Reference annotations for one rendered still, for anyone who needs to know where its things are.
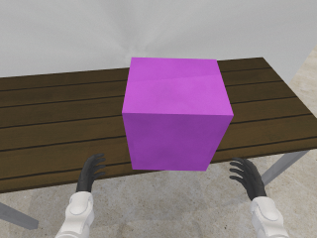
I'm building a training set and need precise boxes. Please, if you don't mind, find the left robot forearm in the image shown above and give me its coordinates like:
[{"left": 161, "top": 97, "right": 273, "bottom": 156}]
[{"left": 54, "top": 191, "right": 95, "bottom": 238}]

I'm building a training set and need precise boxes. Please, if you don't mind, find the robot right hand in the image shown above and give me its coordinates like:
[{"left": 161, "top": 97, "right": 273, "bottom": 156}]
[{"left": 229, "top": 157, "right": 267, "bottom": 201}]

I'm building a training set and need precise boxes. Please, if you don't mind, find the carton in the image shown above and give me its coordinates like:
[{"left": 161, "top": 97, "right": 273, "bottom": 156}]
[{"left": 122, "top": 57, "right": 234, "bottom": 172}]

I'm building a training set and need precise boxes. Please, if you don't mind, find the table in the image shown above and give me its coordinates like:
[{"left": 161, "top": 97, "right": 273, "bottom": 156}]
[{"left": 0, "top": 57, "right": 317, "bottom": 230}]

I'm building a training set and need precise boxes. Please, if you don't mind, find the robot left hand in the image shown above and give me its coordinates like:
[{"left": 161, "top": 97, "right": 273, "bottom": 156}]
[{"left": 75, "top": 153, "right": 106, "bottom": 192}]

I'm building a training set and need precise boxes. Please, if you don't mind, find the right robot forearm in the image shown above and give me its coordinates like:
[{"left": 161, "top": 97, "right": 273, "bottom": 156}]
[{"left": 250, "top": 196, "right": 290, "bottom": 238}]

